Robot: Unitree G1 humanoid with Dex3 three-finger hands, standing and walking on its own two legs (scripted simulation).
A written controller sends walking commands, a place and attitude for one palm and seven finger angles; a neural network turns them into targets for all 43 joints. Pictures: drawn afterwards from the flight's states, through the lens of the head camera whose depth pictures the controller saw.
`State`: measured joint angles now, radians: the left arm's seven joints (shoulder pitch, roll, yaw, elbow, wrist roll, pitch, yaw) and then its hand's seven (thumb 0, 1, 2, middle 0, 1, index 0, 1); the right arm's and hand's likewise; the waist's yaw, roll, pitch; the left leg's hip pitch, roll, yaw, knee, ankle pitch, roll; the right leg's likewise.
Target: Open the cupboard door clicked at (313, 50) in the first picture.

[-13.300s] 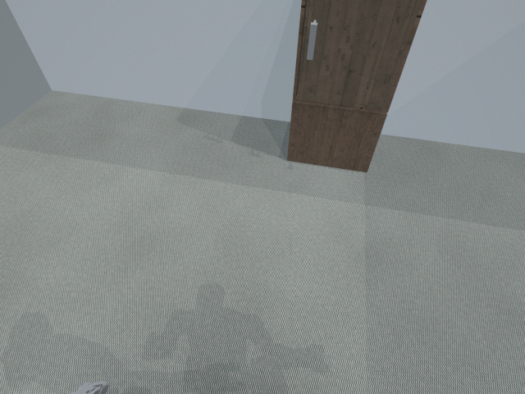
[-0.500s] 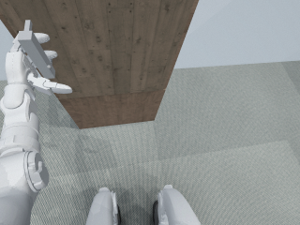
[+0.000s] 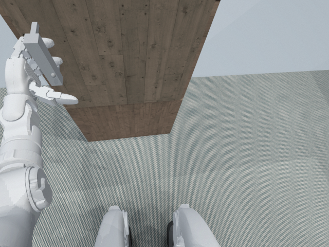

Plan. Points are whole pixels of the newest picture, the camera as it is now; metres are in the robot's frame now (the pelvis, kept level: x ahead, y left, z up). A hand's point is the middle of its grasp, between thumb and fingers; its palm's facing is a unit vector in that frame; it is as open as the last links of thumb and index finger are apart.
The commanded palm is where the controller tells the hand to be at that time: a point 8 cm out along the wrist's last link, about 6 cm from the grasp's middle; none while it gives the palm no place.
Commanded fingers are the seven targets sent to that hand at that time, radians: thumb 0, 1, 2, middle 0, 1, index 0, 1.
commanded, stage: close the thumb around the handle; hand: left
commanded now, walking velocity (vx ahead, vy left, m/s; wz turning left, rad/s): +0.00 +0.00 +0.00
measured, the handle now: (46, 55) +0.55 +0.25 +0.05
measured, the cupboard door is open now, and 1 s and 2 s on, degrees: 0 3 43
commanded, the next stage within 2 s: pull the door open along its arc in 0.64 s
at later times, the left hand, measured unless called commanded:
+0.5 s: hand (55, 73) +0.50 +0.23 +0.05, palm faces +0.10 -0.99 -0.02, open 6.5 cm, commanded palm +0.48 +0.26 +0.05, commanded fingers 0.00 0.90 0.90 -0.40 -1.35 -0.40 -1.35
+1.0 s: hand (55, 80) +0.48 +0.22 +0.05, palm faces +0.09 -1.00 -0.01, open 6.2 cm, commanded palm +0.43 +0.26 +0.05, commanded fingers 0.00 0.90 0.90 -0.40 -1.35 -0.40 -1.35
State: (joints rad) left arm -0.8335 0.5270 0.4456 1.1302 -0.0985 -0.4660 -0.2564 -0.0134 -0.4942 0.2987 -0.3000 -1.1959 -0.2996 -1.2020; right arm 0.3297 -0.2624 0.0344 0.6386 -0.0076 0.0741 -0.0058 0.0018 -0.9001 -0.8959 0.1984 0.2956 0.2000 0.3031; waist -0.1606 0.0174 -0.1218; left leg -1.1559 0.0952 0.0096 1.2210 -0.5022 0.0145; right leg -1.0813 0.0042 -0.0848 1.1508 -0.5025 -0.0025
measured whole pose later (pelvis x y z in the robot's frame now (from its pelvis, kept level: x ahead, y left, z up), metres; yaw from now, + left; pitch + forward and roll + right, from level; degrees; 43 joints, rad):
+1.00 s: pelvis +0.01 +0.00 +0.01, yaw -1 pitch +24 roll -3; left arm -0.70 0.47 0.43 1.00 -0.14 -0.45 -0.24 0.01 0.68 0.73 -0.34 -1.34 -0.34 -1.35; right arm 0.35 -0.25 0.03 0.62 0.00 0.09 0.01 0.00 -0.90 -0.90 0.20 0.30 0.20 0.30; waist -0.15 0.02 -0.13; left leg -1.10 0.10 0.03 1.18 -0.50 0.01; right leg -1.04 0.01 -0.06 1.12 -0.50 0.00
